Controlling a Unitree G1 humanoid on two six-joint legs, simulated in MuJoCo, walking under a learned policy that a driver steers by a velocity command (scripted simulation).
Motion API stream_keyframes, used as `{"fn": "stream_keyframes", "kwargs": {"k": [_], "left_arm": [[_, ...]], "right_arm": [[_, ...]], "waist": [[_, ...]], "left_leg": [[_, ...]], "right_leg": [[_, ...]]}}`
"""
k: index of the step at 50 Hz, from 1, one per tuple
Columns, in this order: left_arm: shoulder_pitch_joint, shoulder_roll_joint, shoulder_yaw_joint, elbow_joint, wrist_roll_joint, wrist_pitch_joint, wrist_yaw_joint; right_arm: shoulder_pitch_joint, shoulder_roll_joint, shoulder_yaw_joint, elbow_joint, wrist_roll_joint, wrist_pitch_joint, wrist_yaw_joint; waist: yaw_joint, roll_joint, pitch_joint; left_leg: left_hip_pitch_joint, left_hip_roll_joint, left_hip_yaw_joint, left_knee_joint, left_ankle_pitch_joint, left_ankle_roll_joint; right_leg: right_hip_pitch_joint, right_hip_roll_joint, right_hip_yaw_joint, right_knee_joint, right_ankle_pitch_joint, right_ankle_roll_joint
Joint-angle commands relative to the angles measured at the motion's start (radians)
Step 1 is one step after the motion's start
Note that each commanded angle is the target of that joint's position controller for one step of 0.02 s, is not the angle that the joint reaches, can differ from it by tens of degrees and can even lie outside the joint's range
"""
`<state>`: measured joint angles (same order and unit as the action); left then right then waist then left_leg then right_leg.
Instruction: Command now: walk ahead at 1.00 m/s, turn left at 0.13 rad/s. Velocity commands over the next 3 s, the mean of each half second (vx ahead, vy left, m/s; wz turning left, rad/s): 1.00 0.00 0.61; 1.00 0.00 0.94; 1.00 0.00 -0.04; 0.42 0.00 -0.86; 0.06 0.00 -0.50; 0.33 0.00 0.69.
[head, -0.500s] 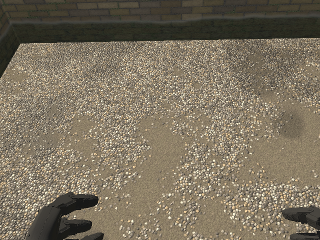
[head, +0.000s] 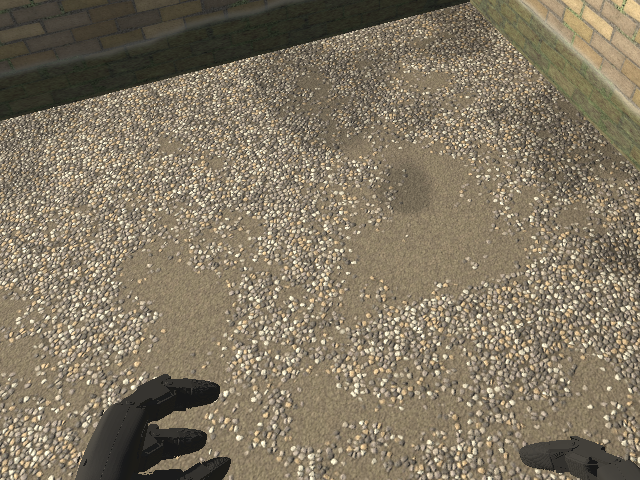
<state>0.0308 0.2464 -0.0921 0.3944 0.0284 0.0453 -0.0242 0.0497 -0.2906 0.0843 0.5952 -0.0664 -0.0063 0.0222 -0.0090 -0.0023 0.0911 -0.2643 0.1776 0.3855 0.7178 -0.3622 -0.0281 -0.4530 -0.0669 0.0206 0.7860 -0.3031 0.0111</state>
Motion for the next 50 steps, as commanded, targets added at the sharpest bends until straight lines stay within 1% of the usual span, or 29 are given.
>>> {"fn": "stream_keyframes", "kwargs": {"k": [1, 4, 5, 6, 8, 10, 12, 16, 17, 20, 21, 24, 26, 28, 31, 33, 35, 37, 38, 40, 42, 43, 44, 45, 46, 47, 48, 49, 50], "left_arm": [[-0.115, 0.12, 0.031, -0.133, 0.01, -0.022, -0.02], [-0.139, 0.124, 0.018, -0.126, 0.038, -0.047, -0.036], [-0.146, 0.137, 0.02, -0.125, 0.023, -0.043, -0.033], [-0.165, 0.146, 0.022, -0.131, 0.019, -0.043, -0.034], [-0.208, 0.155, 0.026, -0.135, 0.014, -0.045, -0.032], [-0.209, 0.153, 0.032, -0.129, 0.012, -0.048, -0.021], [-0.205, 0.146, 0.04, -0.117, 0.011, -0.051, -0.012], [-0.195, 0.136, 0.057, -0.087, 0.01, -0.048, 0.003], [-0.224, 0.145, 0.062, -0.087, 0.009, -0.058, -0.001], [-0.231, 0.143, 0.078, -0.057, -0.004, -0.067, 0.006], [-0.236, 0.137, 0.078, -0.05, -0.002, -0.068, 0.007], [-0.17, 0.11, 0.079, -0.023, 0.018, -0.065, 0.013], [-0.13, 0.101, 0.081, -0.013, 0.03, -0.069, 0.014], [-0.089, 0.102, 0.082, 0.007, 0.052, -0.078, 0.011], [-0.092, 0.126, 0.088, 0.043, 0.069, -0.073, 0.013], [-0.114, 0.148, 0.102, 0.069, 0.058, -0.06, 0.022], [-0.122, 0.138, 0.104, 0.093, 0.046, -0.068, 0.04], [-0.079, 0.151, 0.12, 0.129, 0.014, -0.063, 0.063], [-0.083, 0.161, 0.127, 0.133, 0.011, -0.057, 0.069], [-0.061, 0.143, 0.129, 0.116, 0.019, -0.037, 0.069], [-0.068, 0.109, 0.118, 0.076, 0.047, -0.029, 0.059], [-0.053, 0.093, 0.115, 0.053, 0.063, -0.04, 0.048], [0.019, 0.108, 0.122, 0.06, 0.079, -0.054, 0.035], [0.074, 0.129, 0.123, 0.071, 0.092, -0.071, 0.026], [0.102, 0.136, 0.115, 0.089, 0.084, -0.103, 0.019], [0.145, 0.127, 0.103, 0.114, 0.089, -0.12, 0.01], [0.174, 0.079, 0.088, 0.137, 0.092, -0.117, 0.0], [0.041, 0.204, 0.099, 0.125, 0.119, -0.105, 0.0], [-0.026, 0.176, 0.094, 0.079, 0.099, -0.099, 0.013]], "right_arm": [[-0.149, -0.073, 0.008, -0.177, -0.01, -0.022, 0.008], [-0.097, -0.056, 0.022, -0.183, -0.003, -0.005, 0.02], [-0.03, -0.065, 0.015, -0.155, 0.012, -0.005, 0.016], [-0.025, -0.071, 0.013, -0.151, 0.023, -0.002, 0.016], [-0.009, -0.084, 0.002, -0.153, 0.025, 0.008, 0.011], [0.02, -0.109, -0.016, -0.145, 0.026, 0.016, 0.002], [0.025, -0.123, -0.032, -0.153, 0.029, 0.02, -0.003], [0.048, -0.116, -0.047, -0.17, 0.032, 0.043, -0.005], [0.051, -0.107, -0.046, -0.181, 0.034, 0.041, 0.002], [0.086, -0.121, -0.06, -0.181, 0.043, 0.045, 0.007], [0.095, -0.128, -0.064, -0.191, 0.048, 0.056, 0.007], [0.099, -0.174, -0.083, -0.218, 0.055, 0.067, 0.01], [0.045, -0.185, -0.087, -0.255, 0.058, 0.069, 0.011], [0.006, -0.163, -0.082, -0.285, 0.065, 0.07, 0.006], [0.082, -0.109, -0.078, -0.28, 0.08, 0.077, -0.004], [0.121, -0.08, -0.079, -0.267, 0.087, 0.075, -0.009], [0.062, -0.069, -0.083, -0.282, 0.08, 0.071, -0.008], [0.087, -0.077, -0.097, -0.275, 0.08, 0.072, -0.004], [0.135, -0.104, -0.115, -0.264, 0.104, 0.072, 0.0], [0.162, -0.138, -0.133, -0.261, 0.106, 0.08, 0.005], [0.094, -0.159, -0.14, -0.308, 0.073, 0.078, 0.01], [-0.005, -0.161, -0.136, -0.344, 0.056, 0.068, 0.016], [-0.135, -0.141, -0.124, -0.389, 0.069, 0.052, 0.02], [-0.218, -0.102, -0.11, -0.418, 0.077, 0.054, 0.017], [-0.253, -0.07, -0.101, -0.432, 0.091, 0.064, -0.008], [-0.234, -0.033, -0.09, -0.422, 0.086, 0.078, -0.03], [-0.151, 0.037, -0.07, -0.388, 0.083, 0.098, -0.05], [-0.067, 0.036, -0.061, -0.401, 0.088, 0.097, -0.033], [-0.085, -0.069, -0.089, -0.388, 0.083, 0.066, -0.022]], "waist": [[0.05, -0.073, -0.292], [0.046, -0.051, -0.295], [0.022, -0.06, -0.304], [0.023, -0.061, -0.258], [0.003, -0.077, -0.187], [-0.006, -0.105, -0.156], [-0.011, -0.091, -0.14], [-0.02, -0.106, -0.123], [-0.032, -0.149, -0.131], [-0.055, -0.079, -0.142], [-0.058, -0.057, -0.115], [-0.032, 0.128, -0.126], [0.003, 0.175, -0.133], [0.025, 0.14, -0.157], [-0.023, -0.009, -0.21], [-0.054, -0.141, -0.232], [-0.039, -0.159, -0.197], [-0.037, -0.061, -0.186], [-0.061, 0.032, -0.186], [-0.055, 0.221, -0.159], [-0.036, 0.3, -0.135], [0.01, 0.269, -0.141], [0.075, 0.243, -0.175], [0.103, 0.218, -0.202], [0.108, 0.204, -0.232], [0.106, 0.17, -0.28], [0.088, -0.043, -0.352], [-0.004, -0.438, -0.295], [0.006, -0.315, -0.234]], "left_leg": [[0.027, -0.018, -0.206, -0.14, 0.116, -0.006], [0.025, -0.028, -0.274, -0.19, 0.082, -0.006], [0.039, -0.034, -0.304, -0.189, 0.014, 0.011], [0.032, -0.049, -0.318, -0.192, 0.022, 0.019], [-0.006, -0.078, -0.336, -0.186, 0.048, 0.02], [-0.03, -0.107, -0.343, -0.163, 0.051, 0.021], [-0.065, -0.125, -0.356, -0.148, 0.049, 0.023], [-0.109, -0.164, -0.39, -0.112, 0.041, 0.039], [-0.109, -0.156, -0.401, -0.104, 0.027, 0.025], [-0.13, -0.167, -0.422, -0.087, 0.05, 0.039], [-0.159, -0.171, -0.449, -0.111, 0.069, 0.048], [-0.255, -0.15, -0.594, -0.229, 0.196, 0.105], [-0.323, -0.135, -0.695, -0.294, 0.121, 0.129], [-0.363, -0.141, -0.716, -0.298, 0.049, 0.117], [-0.327, -0.221, -0.593, -0.136, 0.217, 0.063], [-0.287, -0.23, -0.517, 0.042, 0.191, 0.061], [-0.274, -0.185, -0.496, 0.101, 0.1, 0.077], [-0.244, -0.159, -0.492, 0.057, 0.168, 0.113], [-0.226, -0.191, -0.513, 0.014, 0.258, 0.136], [-0.215, -0.246, -0.63, -0.104, 0.35, 0.191], [-0.269, -0.22, -0.879, -0.242, 0.252, 0.245], [-0.323, -0.202, -1.003, -0.273, 0.215, 0.255], [-0.332, -0.202, -1.023, -0.259, 0.232, 0.208], [-0.328, -0.187, -0.996, -0.262, 0.287, 0.179], [-0.325, -0.184, -0.981, -0.283, 0.268, 0.134], [-0.295, -0.21, -0.928, -0.242, 0.263, 0.084], [-0.381, -0.267, -0.854, 0.04, 0.059, 0.075], [-0.56, -0.312, -0.65, 0.205, -0.192, 0.029], [-0.59, -0.233, -0.63, 0.317, -0.173, 0.004]], "right_leg": [[0.238, -0.037, 0.106, -0.237, 0.443, -0.07], [0.272, -0.068, 0.094, -0.277, 0.364, -0.044], [0.253, -0.098, 0.106, -0.345, 0.17, -0.048], [0.209, -0.111, 0.099, -0.397, -0.005, -0.041], [0.154, -0.124, 0.061, -0.45, -0.193, -0.025], [0.138, -0.135, 0.015, -0.465, -0.227, -0.013], [0.152, -0.143, -0.026, -0.45, -0.217, -0.006], [0.148, -0.152, -0.098, -0.413, -0.227, -0.013], [0.151, -0.169, -0.095, -0.426, -0.237, -0.017], [0.177, -0.175, -0.144, -0.369, -0.217, -0.026], [0.186, -0.155, -0.163, -0.342, -0.202, -0.023], [0.296, -0.062, -0.238, -0.166, -0.147, -0.011], [0.346, -0.025, -0.223, -0.106, -0.107, -0.013], [0.395, -0.034, -0.185, -0.132, -0.057, -0.034], [0.434, -0.125, -0.145, -0.232, -0.033, -0.073], [0.37, -0.244, -0.127, -0.306, -0.084, -0.101], [0.292, -0.311, -0.125, -0.33, -0.157, -0.117], [0.276, -0.275, -0.212, -0.243, -0.203, -0.092], [0.269, -0.21, -0.273, -0.168, -0.265, -0.067], [0.213, -0.049, -0.343, 0.03, -0.399, -0.025], [0.093, 0.062, -0.235, 0.28, -0.484, -0.009], [0.07, 0.11, -0.116, 0.39, -0.389, -0.017], [0.072, 0.119, -0.002, 0.337, -0.341, -0.04], [0.102, 0.113, 0.007, 0.2, -0.299, -0.048], [0.218, 0.093, 0.021, 0.009, -0.185, -0.059], [0.386, 0.05, 0.003, -0.208, 0.029, -0.07], [0.614, -0.048, 0.057, -0.271, 0.318, -0.074], [0.487, -0.282, 0.331, -0.247, 0.417, -0.164], [0.411, -0.308, 0.309, -0.267, 0.522, -0.17]]}}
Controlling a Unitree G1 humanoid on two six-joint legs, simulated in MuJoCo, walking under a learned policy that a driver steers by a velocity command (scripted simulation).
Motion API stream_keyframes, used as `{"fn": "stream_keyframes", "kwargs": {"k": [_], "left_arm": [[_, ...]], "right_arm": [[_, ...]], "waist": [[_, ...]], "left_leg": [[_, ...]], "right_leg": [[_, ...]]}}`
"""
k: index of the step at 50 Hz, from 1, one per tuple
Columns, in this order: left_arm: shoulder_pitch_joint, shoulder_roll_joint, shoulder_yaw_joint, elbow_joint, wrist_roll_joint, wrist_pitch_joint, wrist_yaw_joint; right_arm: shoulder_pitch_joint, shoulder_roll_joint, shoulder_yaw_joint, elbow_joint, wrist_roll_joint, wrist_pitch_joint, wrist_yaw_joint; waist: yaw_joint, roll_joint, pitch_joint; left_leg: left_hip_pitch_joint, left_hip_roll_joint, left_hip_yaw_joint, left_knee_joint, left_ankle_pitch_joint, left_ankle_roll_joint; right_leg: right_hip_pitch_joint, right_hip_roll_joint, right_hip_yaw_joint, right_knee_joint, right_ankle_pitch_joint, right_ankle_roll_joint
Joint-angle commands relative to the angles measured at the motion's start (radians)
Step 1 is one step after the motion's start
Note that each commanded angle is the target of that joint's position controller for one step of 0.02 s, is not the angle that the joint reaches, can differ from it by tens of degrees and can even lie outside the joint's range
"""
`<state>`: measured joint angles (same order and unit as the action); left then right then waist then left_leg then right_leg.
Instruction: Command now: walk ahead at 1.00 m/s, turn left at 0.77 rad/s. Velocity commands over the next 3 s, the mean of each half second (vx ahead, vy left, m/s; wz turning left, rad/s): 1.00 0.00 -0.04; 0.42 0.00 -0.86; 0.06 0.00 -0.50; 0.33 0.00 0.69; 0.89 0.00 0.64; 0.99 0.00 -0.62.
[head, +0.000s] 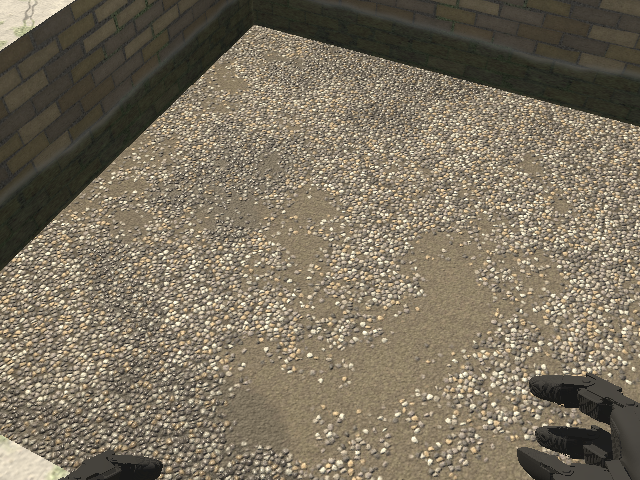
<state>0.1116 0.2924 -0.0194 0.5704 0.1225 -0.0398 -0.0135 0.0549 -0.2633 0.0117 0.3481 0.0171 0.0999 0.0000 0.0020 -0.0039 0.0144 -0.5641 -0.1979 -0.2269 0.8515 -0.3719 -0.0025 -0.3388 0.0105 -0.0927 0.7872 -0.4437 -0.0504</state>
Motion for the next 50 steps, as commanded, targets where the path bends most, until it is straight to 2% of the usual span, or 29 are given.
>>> {"fn": "stream_keyframes", "kwargs": {"k": [1, 2, 3, 4, 6, 8, 10, 12, 14, 15, 16, 21, 24, 25, 30, 33, 35, 36, 37, 38, 39, 40, 41, 42, 43, 44, 47, 49, 50], "left_arm": [[-0.104, 0.121, 0.013, -0.105, -0.005, -0.014, 0.012], [-0.095, 0.12, 0.017, -0.098, -0.033, -0.021, 0.017], [-0.111, 0.139, 0.02, -0.085, -0.076, -0.024, 0.026], [-0.087, 0.116, -0.001, -0.084, -0.087, -0.034, 0.039], [-0.091, 0.124, -0.014, -0.072, -0.074, -0.041, 0.036], [-0.142, 0.127, -0.03, -0.084, -0.077, -0.039, 0.022], [-0.141, 0.157, -0.027, -0.076, -0.081, -0.025, 0.003], [-0.142, 0.163, -0.033, -0.077, -0.085, -0.004, -0.01], [-0.169, 0.16, -0.045, -0.108, -0.085, -0.007, -0.015], [-0.146, 0.137, -0.055, -0.123, -0.076, -0.017, -0.015], [-0.141, 0.107, -0.068, -0.137, -0.071, -0.02, -0.013], [-0.118, 0.09, -0.065, -0.168, -0.079, -0.009, -0.007], [-0.095, 0.092, -0.05, -0.164, -0.086, 0.008, -0.006], [-0.109, 0.087, -0.051, -0.175, -0.096, 0.009, -0.013], [-0.061, 0.133, 0.004, -0.14, -0.128, 0.045, -0.011], [-0.03, 0.132, 0.034, -0.138, -0.146, 0.088, -0.001], [0.047, 0.117, 0.047, -0.13, -0.146, 0.111, 0.003], [0.092, 0.144, 0.06, -0.114, -0.136, 0.114, 0.004], [0.128, 0.236, 0.089, -0.103, -0.13, 0.119, 0.011], [0.174, 0.307, 0.113, -0.109, -0.122, 0.116, 0.007], [0.185, 0.33, 0.12, -0.11, -0.098, 0.093, -0.001], [0.135, 0.299, 0.115, -0.121, -0.097, 0.085, 0.008], [0.113, 0.284, 0.114, -0.12, -0.119, 0.089, 0.025], [0.089, 0.257, 0.109, -0.126, -0.14, 0.1, 0.044], [0.071, 0.23, 0.1, -0.136, -0.142, 0.118, 0.058], [0.069, 0.205, 0.089, -0.143, -0.128, 0.135, 0.064], [0.126, 0.198, 0.095, -0.133, -0.124, 0.16, 0.081], [0.142, 0.218, 0.107, -0.131, -0.134, 0.168, 0.085], [0.146, 0.221, 0.105, -0.134, -0.135, 0.171, 0.086]], "right_arm": [[-0.127, -0.105, -0.019, -0.13, 0.006, -0.06, 0.002], [-0.163, -0.069, -0.005, -0.134, 0.012, -0.066, -0.008], [-0.161, -0.06, 0.003, -0.127, 0.014, -0.081, -0.009], [-0.162, -0.05, 0.021, -0.123, 0.015, -0.083, -0.013], [-0.18, -0.01, 0.052, -0.129, 0.02, -0.086, -0.021], [-0.245, 0.002, 0.08, -0.157, 0.004, -0.089, -0.029], [-0.274, -0.013, 0.095, -0.178, -0.006, -0.092, -0.03], [-0.258, -0.037, 0.098, -0.18, -0.022, -0.098, -0.026], [-0.223, -0.074, 0.096, -0.195, -0.058, -0.098, -0.02], [-0.234, -0.084, 0.099, -0.205, -0.068, -0.102, -0.012], [-0.224, -0.113, 0.084, -0.187, -0.054, -0.106, 0.004], [-0.244, -0.124, 0.084, -0.162, -0.051, -0.129, 0.018], [-0.234, -0.133, 0.068, -0.136, -0.049, -0.12, 0.014], [-0.239, -0.146, 0.06, -0.133, -0.049, -0.124, 0.016], [-0.104, -0.175, 0.004, -0.014, -0.022, -0.083, -0.009], [-0.079, -0.181, -0.026, 0.06, -0.013, -0.064, -0.029], [-0.089, -0.19, -0.047, 0.112, -0.005, -0.054, -0.047], [-0.086, -0.182, -0.055, 0.122, 0.002, -0.053, -0.054], [-0.076, -0.169, -0.057, 0.113, -0.014, -0.052, -0.057], [-0.181, -0.164, -0.054, 0.057, -0.015, -0.058, -0.06], [-0.227, -0.144, -0.06, 0.049, 0.012, -0.08, -0.054], [-0.176, -0.149, -0.071, 0.074, 0.017, -0.086, -0.046], [-0.096, -0.169, -0.083, 0.113, -0.008, -0.086, -0.047], [-0.042, -0.183, -0.094, 0.143, -0.036, -0.085, -0.05], [-0.025, -0.179, -0.094, 0.153, -0.051, -0.08, -0.047], [-0.017, -0.153, -0.085, 0.158, -0.064, -0.072, -0.042], [-0.049, -0.082, -0.057, 0.167, -0.065, -0.071, -0.027], [-0.065, -0.072, -0.053, 0.182, -0.053, -0.085, -0.02], [-0.063, -0.071, -0.049, 0.187, -0.059, -0.087, -0.01]], "waist": [[0.004, -0.221, -0.139], [0.012, -0.117, -0.145], [0.005, -0.057, -0.108], [0.025, -0.011, -0.1], [0.034, -0.012, -0.087], [0.041, -0.013, -0.072], [0.039, -0.048, -0.064], [0.015, -0.05, -0.088], [-0.009, -0.032, -0.16], [0.012, 0.026, -0.207], [0.002, 0.105, -0.226], [0.026, 0.142, -0.191], [0.04, 0.162, -0.167], [0.039, 0.202, -0.163], [0.018, 0.17, -0.166], [0.028, 0.192, -0.101], [0.065, 0.173, -0.06], [0.067, 0.062, -0.05], [0.061, -0.186, -0.048], [0.121, -0.358, -0.027], [0.108, -0.281, -0.055], [0.055, -0.207, -0.058], [0.015, -0.157, -0.083], [-0.008, -0.142, -0.103], [-0.02, -0.129, -0.112], [-0.024, -0.125, -0.12], [0.004, -0.086, -0.132], [0.033, -0.125, -0.153], [0.043, -0.148, -0.151]], "left_leg": [[-0.228, 0.163, 0.016, 0.221, -0.123, -0.034], [-0.223, 0.195, 0.034, 0.248, -0.119, -0.039], [-0.277, 0.249, 0.032, 0.282, -0.085, -0.048], [-0.252, 0.258, 0.037, 0.261, -0.078, -0.053], [-0.174, 0.298, 0.073, 0.186, -0.037, -0.074], [-0.001, 0.297, 0.151, 0.019, -0.024, -0.106], [0.125, 0.278, 0.2, -0.136, 0.005, -0.126], [0.279, 0.262, 0.221, -0.294, 0.205, -0.122], [0.393, 0.312, 0.201, -0.27, 0.531, -0.113], [0.482, 0.356, 0.181, -0.258, 0.6, -0.089], [0.462, 0.376, 0.168, -0.289, 0.528, -0.067], [0.42, 0.408, 0.174, -0.407, 0.463, -0.042], [0.416, 0.434, 0.204, -0.458, 0.364, -0.018], [0.416, 0.453, 0.196, -0.477, 0.267, -0.006], [0.423, 0.508, 0.261, -0.443, 0.245, 0.051], [0.361, 0.565, 0.277, -0.439, 0.173, 0.085], [0.3, 0.549, 0.336, -0.354, 0.146, 0.08], [0.238, 0.488, 0.389, -0.232, 0.111, 0.04], [0.128, 0.361, 0.473, -0.011, 0.003, -0.024], [-0.145, 0.249, 0.385, 0.272, -0.319, -0.066], [-0.265, 0.202, 0.181, 0.456, -0.319, -0.06], [-0.293, 0.188, 0.119, 0.536, -0.236, -0.062], [-0.278, 0.196, 0.095, 0.532, -0.144, -0.059], [-0.25, 0.203, 0.083, 0.505, -0.061, -0.058], [-0.199, 0.201, 0.087, 0.457, -0.017, -0.054], [-0.154, 0.186, 0.097, 0.406, -0.015, -0.051], [-0.061, 0.153, 0.112, 0.12, 0.02, -0.028], [0.012, 0.119, 0.131, -0.005, 0.062, -0.011], [0.028, 0.105, 0.138, -0.033, 0.055, 0.001]], "right_leg": [[0.249, -0.351, 0.388, -0.295, 0.638, -0.099], [0.271, -0.332, 0.379, -0.334, 0.538, -0.074], [0.283, -0.353, 0.394, -0.32, 0.573, -0.072], [0.298, -0.329, 0.342, -0.339, 0.636, -0.053], [0.266, -0.299, 0.265, -0.37, 0.66, -0.054], [0.183, -0.253, 0.203, -0.422, 0.632, -0.056], [0.18, -0.229, 0.184, -0.437, 0.643, -0.081], [0.196, -0.202, 0.174, -0.413, 0.66, -0.071], [0.19, -0.169, 0.182, -0.369, 0.574, -0.044], [0.115, -0.151, 0.191, -0.371, 0.494, -0.015], [0.116, -0.141, 0.169, -0.357, 0.36, 0.016], [0.092, -0.109, 0.152, -0.278, 0.207, 0.082], [0.052, -0.083, 0.111, -0.218, 0.19, 0.106], [0.021, -0.089, 0.106, -0.199, 0.177, 0.12], [-0.023, -0.072, 0.058, -0.038, 0.134, 0.102], [-0.064, -0.075, 0.048, 0.058, 0.048, 0.066], [-0.034, -0.076, 0.054, -0.02, 0.054, 0.019], [0.031, -0.086, 0.096, -0.1, 0.329, -0.029], [0.073, -0.147, 0.311, -0.222, 0.586, -0.118], [0.16, -0.25, 0.676, -0.391, 0.612, -0.255], [0.194, -0.322, 0.795, -0.444, 0.61, -0.326], [0.186, -0.316, 0.702, -0.41, 0.656, -0.315], [0.18, -0.284, 0.624, -0.366, 0.639, -0.28], [0.178, -0.255, 0.574, -0.335, 0.587, -0.241], [0.146, -0.228, 0.549, -0.34, 0.533, -0.215], [0.129, -0.221, 0.554, -0.352, 0.513, -0.207], [0.146, -0.167, 0.532, -0.335, 0.469, -0.184], [0.143, -0.142, 0.551, -0.328, 0.418, -0.175], [0.137, -0.145, 0.582, -0.343, 0.398, -0.177]]}}
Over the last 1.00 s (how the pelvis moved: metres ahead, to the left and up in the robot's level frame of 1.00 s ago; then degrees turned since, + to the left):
-0.01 -0.03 -0.01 44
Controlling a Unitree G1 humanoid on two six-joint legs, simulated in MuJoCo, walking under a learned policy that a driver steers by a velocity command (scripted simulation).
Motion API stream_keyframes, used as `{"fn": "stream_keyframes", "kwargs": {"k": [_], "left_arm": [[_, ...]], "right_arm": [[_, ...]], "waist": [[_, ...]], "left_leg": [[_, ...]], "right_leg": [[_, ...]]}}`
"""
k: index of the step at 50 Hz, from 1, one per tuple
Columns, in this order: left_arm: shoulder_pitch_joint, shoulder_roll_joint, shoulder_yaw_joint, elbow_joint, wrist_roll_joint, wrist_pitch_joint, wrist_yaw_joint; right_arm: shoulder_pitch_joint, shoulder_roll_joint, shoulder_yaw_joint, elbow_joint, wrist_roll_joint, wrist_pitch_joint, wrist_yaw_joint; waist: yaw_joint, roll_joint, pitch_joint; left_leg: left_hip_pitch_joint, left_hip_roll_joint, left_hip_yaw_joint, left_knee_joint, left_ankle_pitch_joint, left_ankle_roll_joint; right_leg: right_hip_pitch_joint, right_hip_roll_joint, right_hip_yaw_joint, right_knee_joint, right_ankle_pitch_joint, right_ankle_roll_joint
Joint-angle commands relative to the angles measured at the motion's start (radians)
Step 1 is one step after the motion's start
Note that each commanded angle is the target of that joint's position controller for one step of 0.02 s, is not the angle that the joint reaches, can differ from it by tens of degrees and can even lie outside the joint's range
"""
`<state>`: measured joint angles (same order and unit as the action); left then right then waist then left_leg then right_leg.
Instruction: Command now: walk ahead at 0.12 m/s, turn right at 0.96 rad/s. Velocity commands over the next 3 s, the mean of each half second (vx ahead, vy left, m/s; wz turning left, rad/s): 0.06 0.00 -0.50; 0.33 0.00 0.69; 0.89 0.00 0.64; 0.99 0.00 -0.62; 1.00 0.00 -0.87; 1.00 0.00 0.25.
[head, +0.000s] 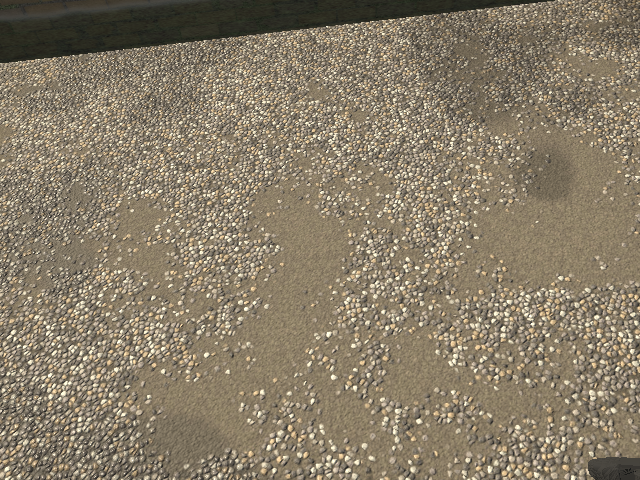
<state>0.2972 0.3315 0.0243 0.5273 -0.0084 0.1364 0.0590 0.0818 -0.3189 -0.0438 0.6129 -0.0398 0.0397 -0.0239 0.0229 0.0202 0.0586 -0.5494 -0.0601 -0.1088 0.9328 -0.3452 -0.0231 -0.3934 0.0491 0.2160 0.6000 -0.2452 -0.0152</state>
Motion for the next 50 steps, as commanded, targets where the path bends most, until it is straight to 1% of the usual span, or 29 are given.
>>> {"fn": "stream_keyframes", "kwargs": {"k": [1, 6, 7, 8, 9, 10, 11, 14, 17, 20, 21, 22, 24, 26, 27, 28, 29, 31, 32, 34, 36, 39, 42, 44, 45, 46, 47, 48, 50], "left_arm": [[-0.054, 0.192, 0.062, -0.09, -0.004, -0.008, 0.017], [-0.156, 0.149, 0.052, -0.132, -0.023, -0.002, 0.007], [-0.118, 0.079, 0.031, -0.126, -0.018, -0.004, 0.001], [-0.071, 0.053, 0.028, -0.134, -0.026, -0.023, -0.008], [-0.086, 0.129, 0.054, -0.136, -0.033, -0.051, -0.009], [-0.099, 0.182, 0.074, -0.107, -0.051, -0.055, 0.002], [-0.059, 0.188, 0.075, -0.075, -0.043, -0.041, 0.021], [-0.072, 0.071, 0.041, -0.075, -0.04, -0.013, 0.032], [-0.118, 0.032, 0.014, -0.089, -0.051, -0.018, 0.012], [-0.167, -0.061, -0.035, -0.084, -0.017, -0.044, -0.007], [-0.179, -0.067, -0.038, -0.074, -0.008, -0.06, -0.016], [-0.185, -0.047, -0.031, -0.057, -0.011, -0.076, -0.021], [-0.117, -0.009, -0.016, -0.017, -0.002, -0.091, -0.015], [-0.056, 0.031, -0.008, -0.008, 0.014, -0.088, -0.014], [-0.055, 0.08, 0.007, 0.002, 0.034, -0.085, -0.023], [-0.055, 0.103, 0.024, 0.02, 0.055, -0.078, -0.032], [-0.105, 0.084, 0.024, 0.005, 0.06, -0.078, -0.03], [-0.208, 0.008, 0.005, -0.018, 0.054, -0.089, -0.03], [-0.241, -0.017, 0.005, -0.017, 0.024, -0.096, -0.033], [-0.214, -0.014, 0.014, 0.007, 0.017, -0.087, -0.034], [-0.193, -0.014, 0.022, 0.017, 0.025, -0.088, -0.033], [-0.168, 0.028, 0.044, 0.045, 0.018, -0.109, -0.04], [-0.192, 0.079, 0.068, 0.071, 0.003, -0.137, -0.052], [-0.289, 0.072, 0.066, 0.068, -0.016, -0.147, -0.052], [-0.329, 0.037, 0.057, 0.058, -0.008, -0.152, -0.05], [-0.392, -0.006, 0.045, 0.001, 0.021, -0.166, -0.048], [-0.491, -0.009, 0.034, -0.077, 0.026, -0.184, -0.049], [-0.492, 0.033, 0.047, -0.08, -0.004, -0.2, -0.06], [-0.434, 0.006, 0.034, -0.081, 0.021, -0.216, -0.076]], "right_arm": [[-0.075, -0.023, 0.005, -0.063, 0.009, -0.033, 0.022], [0.095, -0.033, -0.009, 0.006, 0.015, -0.045, 0.031], [0.149, -0.06, -0.013, 0.017, 0.007, -0.035, 0.024], [0.154, -0.109, -0.021, 0.024, -0.005, -0.017, 0.023], [0.148, -0.143, -0.037, 0.021, -0.027, -0.007, 0.02], [0.065, -0.112, -0.029, 0.0, -0.015, 0.005, 0.012], [-0.008, -0.073, -0.016, -0.022, -0.003, 0.017, 0.005], [0.014, -0.021, 0.012, -0.015, 0.014, 0.043, -0.002], [0.102, -0.016, 0.017, -0.004, 0.019, 0.048, -0.007], [0.139, 0.009, 0.029, 0.026, 0.028, 0.058, -0.01], [0.165, -0.038, 0.01, 0.038, 0.04, 0.064, -0.012], [0.217, -0.085, -0.008, 0.053, 0.053, 0.072, -0.018], [0.229, -0.138, -0.024, 0.05, 0.076, 0.081, -0.029], [0.177, -0.114, -0.021, 0.026, 0.073, 0.076, -0.035], [0.136, -0.041, -0.005, -0.008, 0.072, 0.064, -0.031], [0.122, -0.02, 0.002, -0.038, 0.078, 0.049, -0.024], [0.13, -0.066, -0.019, -0.037, 0.077, 0.041, -0.017], [0.239, -0.114, -0.057, 0.008, 0.083, 0.062, -0.034], [0.286, -0.092, -0.058, 0.021, 0.076, 0.075, -0.045], [0.263, -0.063, -0.051, -0.007, 0.076, 0.097, -0.047], [0.179, -0.021, -0.03, -0.066, 0.078, 0.098, -0.028], [0.061, 0.024, 0.004, -0.161, 0.066, 0.074, -0.004], [0.071, -0.006, 0.009, -0.195, 0.07, 0.036, 0.014], [0.186, -0.014, 0.005, -0.163, 0.062, 0.018, 0.012], [0.31, -0.038, -0.007, -0.118, 0.057, 0.015, 0.005], [0.415, -0.164, -0.047, -0.096, 0.065, 0.013, 0.0], [0.394, -0.231, -0.057, -0.135, 0.058, 0.003, 0.013], [0.296, -0.183, -0.043, -0.179, 0.045, -0.013, 0.009], [0.206, -0.103, -0.011, -0.208, 0.055, -0.014, -0.005]], "waist": [[0.014, -0.203, -0.179], [-0.06, -0.225, -0.189], [-0.059, -0.078, -0.251], [-0.02, 0.155, -0.223], [-0.023, 0.175, -0.173], [0.007, 0.114, -0.084], [0.043, 0.074, -0.039], [0.045, 0.031, -0.03], [0.001, 0.077, -0.077], [-0.018, 0.134, -0.114], [-0.045, 0.174, -0.097], [-0.077, 0.189, -0.086], [-0.056, 0.189, -0.102], [-0.024, 0.136, -0.184], [-0.025, -0.048, -0.197], [-0.014, -0.259, -0.163], [-0.011, -0.272, -0.133], [-0.073, -0.193, -0.106], [-0.093, -0.174, -0.127], [-0.075, -0.141, -0.137], [-0.032, -0.16, -0.105], [0.028, -0.178, -0.055], [0.024, -0.139, -0.064], [-0.053, -0.116, -0.097], [-0.101, -0.055, -0.124], [-0.145, 0.211, -0.125], [-0.183, 0.345, -0.15], [-0.155, 0.202, -0.157], [-0.084, 0.088, -0.13]], "left_leg": [[0.05, -0.033, 0.005, -0.143, 0.005, 0.031], [0.449, 0.039, 0.007, -0.462, 0.18, 0.105], [0.637, 0.204, -0.128, -0.497, 0.33, 0.172], [0.635, 0.392, -0.328, -0.525, 0.633, 0.301], [0.454, 0.487, -0.478, -0.614, 0.578, 0.392], [0.351, 0.437, -0.382, -0.649, 0.502, 0.386], [0.244, 0.369, -0.274, -0.656, 0.419, 0.336], [0.219, 0.272, -0.154, -0.649, 0.293, 0.301], [0.379, 0.266, -0.134, -0.638, 0.192, 0.316], [0.39, 0.222, -0.145, -0.638, 0.064, 0.281], [0.363, 0.204, -0.15, -0.642, 0.077, 0.278], [0.37, 0.202, -0.174, -0.626, 0.12, 0.28], [0.349, 0.226, -0.245, -0.617, 0.208, 0.27], [0.223, 0.204, -0.237, -0.556, 0.246, 0.194], [0.106, 0.105, -0.108, -0.437, 0.09, 0.124], [0.034, 0.027, 0.002, -0.289, -0.066, 0.075], [-0.006, 0.015, 0.031, -0.045, -0.179, 0.042], [-0.024, 0.019, -0.006, 0.297, -0.249, -0.009], [-0.043, 0.044, -0.021, 0.323, -0.236, -0.028], [-0.04, 0.07, 0.019, 0.289, -0.151, -0.041], [-0.045, 0.103, 0.067, 0.153, -0.065, -0.035], [-0.024, 0.138, 0.112, -0.053, -0.081, -0.001], [0.042, 0.137, 0.162, -0.203, -0.113, 0.041], [0.212, 0.104, 0.221, -0.355, 0.065, 0.076], [0.356, 0.075, 0.224, -0.378, 0.156, 0.093], [0.552, 0.176, -0.051, -0.39, 0.344, 0.194], [0.624, 0.31, -0.481, -0.565, 0.22, 0.348], [0.632, 0.378, -0.505, -0.589, 0.174, 0.387], [0.53, 0.316, -0.356, -0.498, 0.276, 0.329]], "right_leg": [[0.152, -0.18, 0.302, -0.181, 0.136, -0.203], [-0.039, -0.127, 0.383, -0.144, -0.12, -0.083], [-0.151, -0.06, 0.28, 0.054, -0.364, -0.028], [-0.284, 0.088, 0.084, 0.369, -0.503, 0.035], [-0.318, 0.066, 0.062, 0.588, -0.457, 0.076], [-0.321, 0.032, 0.028, 0.737, -0.369, 0.099], [-0.259, 0.025, 0.016, 0.78, -0.31, 0.111], [-0.242, 0.029, -0.033, 0.9, -0.206, 0.108], [-0.305, 0.013, -0.025, 0.748, -0.203, 0.117], [-0.131, -0.071, -0.071, 0.258, -0.262, 0.1], [-0.057, -0.064, -0.136, 0.114, -0.298, 0.094], [-0.019, -0.031, -0.173, 0.008, -0.259, 0.095], [0.106, 0.013, -0.197, -0.218, -0.024, 0.064], [0.337, -0.076, -0.149, -0.209, 0.151, 0.016], [0.376, -0.178, -0.085, -0.16, 0.309, -0.047], [0.3, -0.291, 0.023, -0.245, 0.3, -0.14], [0.255, -0.372, 0.079, -0.278, 0.369, -0.214], [0.203, -0.385, 0.002, -0.273, 0.573, -0.245], [0.252, -0.381, -0.041, -0.232, 0.592, -0.229], [0.294, -0.337, -0.126, -0.218, 0.468, -0.19], [0.308, -0.322, -0.151, -0.266, 0.127, -0.156], [0.288, -0.355, -0.154, -0.289, -0.021, -0.139], [0.282, -0.363, -0.175, -0.253, -0.013, -0.139], [0.215, -0.328, -0.254, -0.17, 0.0, -0.094], [0.139, -0.269, -0.328, -0.029, 0.025, -0.05], [-0.138, -0.108, -0.428, 0.307, -0.042, 0.047], [-0.427, 0.008, -0.264, 0.563, -0.342, 0.074], [-0.511, -0.022, -0.138, 0.696, -0.307, 0.087], [-0.48, -0.058, -0.134, 0.752, -0.264, 0.096]]}}
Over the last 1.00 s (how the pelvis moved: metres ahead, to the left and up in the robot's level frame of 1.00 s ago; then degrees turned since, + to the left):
-0.02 0.09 0.03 -31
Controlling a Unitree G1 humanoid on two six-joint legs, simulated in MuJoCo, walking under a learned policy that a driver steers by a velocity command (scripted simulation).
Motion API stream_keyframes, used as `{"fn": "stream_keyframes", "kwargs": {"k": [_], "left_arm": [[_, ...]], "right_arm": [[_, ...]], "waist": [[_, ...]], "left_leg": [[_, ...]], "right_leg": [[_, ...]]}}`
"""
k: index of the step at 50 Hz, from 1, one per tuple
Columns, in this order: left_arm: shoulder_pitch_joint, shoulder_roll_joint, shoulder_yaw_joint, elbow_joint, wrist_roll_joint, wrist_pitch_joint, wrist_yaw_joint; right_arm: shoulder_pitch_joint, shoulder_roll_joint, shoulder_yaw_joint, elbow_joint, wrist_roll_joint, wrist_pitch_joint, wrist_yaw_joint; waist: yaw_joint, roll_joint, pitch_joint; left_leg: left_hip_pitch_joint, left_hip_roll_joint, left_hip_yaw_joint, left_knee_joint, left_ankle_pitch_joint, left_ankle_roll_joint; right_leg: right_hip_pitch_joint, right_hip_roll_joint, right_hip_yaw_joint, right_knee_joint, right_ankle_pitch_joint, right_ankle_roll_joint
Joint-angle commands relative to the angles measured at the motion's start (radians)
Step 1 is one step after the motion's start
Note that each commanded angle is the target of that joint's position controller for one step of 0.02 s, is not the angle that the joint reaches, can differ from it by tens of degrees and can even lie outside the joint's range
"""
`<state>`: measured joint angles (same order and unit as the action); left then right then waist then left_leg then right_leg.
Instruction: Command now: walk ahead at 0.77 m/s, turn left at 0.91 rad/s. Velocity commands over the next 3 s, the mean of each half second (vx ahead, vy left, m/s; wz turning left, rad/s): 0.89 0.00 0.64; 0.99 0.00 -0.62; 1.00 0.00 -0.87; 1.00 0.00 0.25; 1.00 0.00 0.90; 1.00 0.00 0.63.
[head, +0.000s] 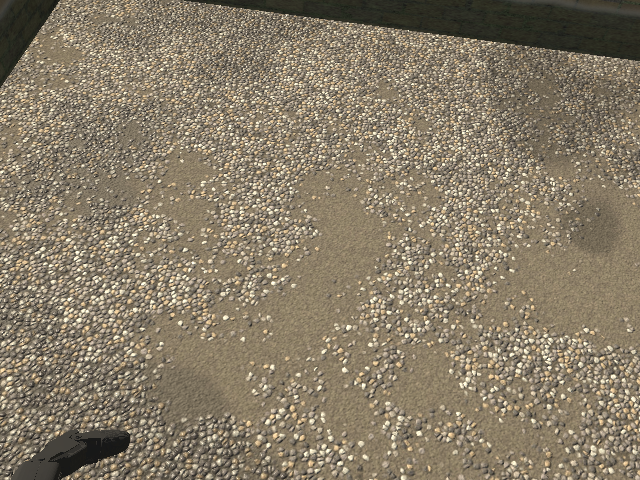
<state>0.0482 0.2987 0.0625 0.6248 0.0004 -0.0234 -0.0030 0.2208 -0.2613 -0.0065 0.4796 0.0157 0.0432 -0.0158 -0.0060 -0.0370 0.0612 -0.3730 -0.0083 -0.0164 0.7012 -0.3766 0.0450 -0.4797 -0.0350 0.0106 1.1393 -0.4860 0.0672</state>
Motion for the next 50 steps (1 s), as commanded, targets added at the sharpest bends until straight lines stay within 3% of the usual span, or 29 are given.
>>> {"fn": "stream_keyframes", "kwargs": {"k": [1, 2, 3, 4, 6, 7, 9, 10, 11, 12, 13, 14, 15, 16, 18, 20, 22, 25, 28, 29, 33, 39, 40, 43, 47, 48, 50], "left_arm": [[-0.156, 0.035, -0.007, -0.176, 0.027, -0.058, -0.015], [-0.123, 0.053, -0.004, -0.17, 0.042, -0.059, -0.021], [-0.113, 0.038, -0.012, -0.166, 0.053, -0.057, -0.026], [-0.114, 0.02, -0.022, -0.168, 0.057, -0.054, -0.025], [-0.131, 0.024, -0.03, -0.183, 0.047, -0.047, -0.019], [-0.128, 0.043, -0.028, -0.196, 0.043, -0.042, -0.028], [-0.078, 0.064, -0.022, -0.186, 0.038, -0.048, -0.042], [-0.028, 0.072, -0.023, -0.164, 0.053, -0.042, -0.031], [0.021, 0.111, -0.023, -0.157, 0.081, -0.043, -0.031], [-0.025, 0.11, -0.031, -0.169, 0.103, -0.027, -0.037], [-0.07, 0.087, -0.04, -0.188, 0.094, -0.011, -0.036], [-0.102, 0.081, -0.046, -0.202, 0.076, 0.0, -0.034], [-0.124, 0.091, -0.052, -0.21, 0.055, 0.004, -0.032], [-0.134, 0.113, -0.05, -0.208, 0.041, 0.003, -0.026], [-0.175, 0.083, -0.072, -0.236, 0.048, -0.02, -0.017], [-0.151, 0.096, -0.084, -0.243, 0.06, -0.049, -0.02], [-0.152, 0.098, -0.102, -0.25, 0.056, -0.058, -0.031], [-0.159, 0.097, -0.125, -0.264, 0.047, -0.053, -0.042], [-0.151, 0.099, -0.134, -0.281, 0.041, -0.047, -0.04], [-0.128, 0.108, -0.139, -0.281, 0.049, -0.042, -0.033], [-0.087, 0.11, -0.136, -0.284, 0.042, -0.025, -0.019], [-0.072, 0.124, -0.115, -0.289, 0.026, 0.001, -0.016], [-0.106, 0.109, -0.119, -0.309, 0.028, 0.005, -0.024], [-0.1, 0.114, -0.113, -0.314, 0.025, 0.018, -0.029], [-0.084, 0.117, -0.108, -0.339, 0.021, 0.05, -0.027], [-0.071, 0.106, -0.115, -0.347, 0.026, 0.059, -0.028], [-0.052, 0.112, -0.109, -0.346, 0.023, 0.068, -0.025]], "right_arm": [[0.022, -0.142, -0.036, -0.086, -0.002, -0.011, -0.019], [-0.058, -0.132, -0.022, -0.108, -0.014, -0.005, -0.025], [-0.106, -0.134, -0.021, -0.121, -0.023, -0.004, -0.026], [-0.128, -0.134, -0.022, -0.124, -0.015, -0.003, -0.028], [-0.13, -0.148, -0.028, -0.132, -0.006, 0.002, -0.024], [-0.154, -0.148, -0.026, -0.148, -0.002, 0.011, -0.025], [-0.229, -0.129, -0.018, -0.177, 0.02, 0.011, -0.019], [-0.242, -0.101, 0.001, -0.182, 0.012, 0.021, -0.024], [-0.215, -0.051, 0.022, -0.204, -0.008, 0.016, -0.024], [-0.136, -0.019, 0.043, -0.204, 0.006, 0.003, -0.019], [-0.145, -0.034, 0.045, -0.201, 0.018, -0.013, -0.013], [-0.225, -0.051, 0.044, -0.22, 0.023, -0.026, -0.008], [-0.259, -0.056, 0.046, -0.228, 0.013, -0.033, -0.006], [-0.292, -0.029, 0.06, -0.247, -0.005, -0.03, -0.008], [-0.297, -0.037, 0.071, -0.239, -0.031, -0.029, 0.0], [-0.325, -0.077, 0.069, -0.236, -0.042, -0.023, 0.004], [-0.373, -0.079, 0.08, -0.248, -0.056, -0.016, 0.002], [-0.428, -0.069, 0.1, -0.276, -0.085, -0.01, 0.009], [-0.433, -0.094, 0.098, -0.273, -0.089, -0.016, 0.016], [-0.423, -0.107, 0.098, -0.265, -0.102, -0.013, 0.017], [-0.402, -0.123, 0.083, -0.234, -0.1, -0.037, 0.017], [-0.359, -0.134, 0.053, -0.187, -0.097, -0.059, 0.015], [-0.374, -0.132, 0.053, -0.19, -0.105, -0.068, 0.022], [-0.348, -0.137, 0.039, -0.163, -0.099, -0.074, 0.023], [-0.314, -0.15, 0.025, -0.128, -0.105, -0.079, 0.018], [-0.313, -0.142, 0.03, -0.123, -0.12, -0.077, 0.017], [-0.292, -0.136, 0.027, -0.108, -0.121, -0.075, 0.012]], "waist": [[-0.024, 0.131, -0.139], [0.024, 0.136, -0.116], [0.041, 0.158, -0.137], [0.041, 0.174, -0.159], [0.021, 0.201, -0.194], [0.023, 0.206, -0.218], [0.055, 0.166, -0.234], [0.074, 0.135, -0.236], [0.062, -0.014, -0.338], [0.035, -0.195, -0.363], [0.04, -0.225, -0.292], [0.055, -0.188, -0.186], [0.045, -0.103, -0.136], [0.031, -0.081, -0.099], [0.011, 0.06, -0.126], [0.006, 0.125, -0.231], [-0.001, 0.121, -0.273], [-0.015, 0.115, -0.246], [-0.016, 0.132, -0.222], [-0.013, 0.126, -0.211], [0.004, 0.119, -0.23], [0.003, 0.098, -0.237], [0.001, 0.139, -0.244], [0.005, 0.097, -0.232], [0.015, 0.063, -0.209], [0.03, 0.049, -0.202], [0.034, 0.016, -0.209]], "left_leg": [[0.298, 0.228, -0.383, -0.22, 0.381, 0.23], [0.149, 0.177, -0.289, -0.193, 0.5, 0.185], [0.09, 0.128, -0.241, -0.184, 0.575, 0.158], [0.071, 0.096, -0.225, -0.167, 0.61, 0.141], [0.107, 0.102, -0.303, -0.17, 0.655, 0.151], [0.135, 0.112, -0.37, -0.187, 0.636, 0.159], [0.147, 0.102, -0.434, -0.188, 0.494, 0.142], [0.115, 0.089, -0.434, -0.155, 0.458, 0.103], [0.019, 0.044, -0.376, -0.04, 0.231, 0.045], [-0.104, -0.001, -0.292, 0.012, 0.014, -0.021], [-0.147, 0.009, -0.237, 0.021, -0.098, -0.059], [-0.141, 0.009, -0.179, -0.008, -0.039, -0.077], [-0.083, 0.015, -0.159, -0.059, 0.039, -0.075], [-0.033, 0.03, -0.145, -0.109, 0.107, -0.063], [0.045, 0.053, -0.184, -0.205, 0.33, -0.015], [0.148, 0.066, -0.208, -0.194, 0.563, 0.001], [0.263, 0.076, -0.196, -0.192, 0.667, -0.013], [0.346, 0.091, -0.154, -0.195, 0.698, -0.041], [0.353, 0.108, -0.132, -0.214, 0.759, -0.072], [0.362, 0.116, -0.13, -0.208, 0.792, -0.069], [0.391, 0.132, -0.093, -0.222, 0.829, -0.079], [0.383, 0.134, 0.002, -0.212, 0.75, -0.065], [0.402, 0.154, 0.007, -0.223, 0.763, -0.069], [0.39, 0.163, 0.053, -0.211, 0.704, -0.049], [0.375, 0.159, 0.12, -0.191, 0.611, -0.052], [0.381, 0.154, 0.141, -0.182, 0.582, -0.049], [0.392, 0.142, 0.172, -0.16, 0.505, -0.046]], "right_leg": [[-0.342, 0.013, 0.071, 0.165, 0.009, 0.016], [-0.206, 0.025, 0.048, 0.044, 0.05, 0.02], [-0.09, 0.046, 0.008, -0.087, 0.094, 0.02], [0.006, 0.059, -0.01, -0.215, 0.145, 0.015], [0.101, 0.083, -0.011, -0.338, 0.22, 0.007], [0.143, 0.081, 0.014, -0.385, 0.273, 0.002], [0.26, 0.049, 0.042, -0.57, 0.387, -0.018], [0.388, 0.006, 0.037, -0.665, 0.543, -0.037], [0.596, -0.126, 0.114, -0.593, 0.781, -0.093], [0.688, -0.223, 0.261, -0.606, 0.683, -0.201], [0.64, -0.262, 0.332, -0.656, 0.561, -0.253], [0.522, -0.242, 0.327, -0.713, 0.453, -0.248], [0.424, -0.22, 0.3, -0.746, 0.394, -0.225], [0.386, -0.193, 0.242, -0.752, 0.389, -0.19], [0.425, -0.091, 0.083, -0.649, 0.573, -0.106], [0.471, -0.083, 0.036, -0.606, 0.769, -0.085], [0.421, -0.082, 0.034, -0.614, 0.782, -0.089], [0.332, -0.05, 0.066, -0.646, 0.688, -0.08], [0.29, -0.027, 0.095, -0.646, 0.595, -0.068], [0.258, -0.02, 0.102, -0.646, 0.567, -0.057], [0.231, -0.014, 0.108, -0.628, 0.501, -0.045], [0.2, -0.006, 0.098, -0.564, 0.515, -0.045], [0.166, -0.018, 0.1, -0.559, 0.462, -0.031], [0.15, -0.011, 0.091, -0.529, 0.48, -0.032], [0.132, -0.003, 0.113, -0.512, 0.547, -0.041], [0.117, 0.003, 0.131, -0.518, 0.601, -0.051], [0.103, 0.014, 0.152, -0.518, 0.659, -0.071]]}}
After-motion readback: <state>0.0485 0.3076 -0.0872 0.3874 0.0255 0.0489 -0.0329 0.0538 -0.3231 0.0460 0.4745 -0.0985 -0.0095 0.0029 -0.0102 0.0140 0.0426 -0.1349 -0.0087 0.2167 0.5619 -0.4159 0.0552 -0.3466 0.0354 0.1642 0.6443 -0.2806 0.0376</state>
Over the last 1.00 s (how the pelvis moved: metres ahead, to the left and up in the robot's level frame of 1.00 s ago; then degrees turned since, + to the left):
-0.03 0.06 -0.01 13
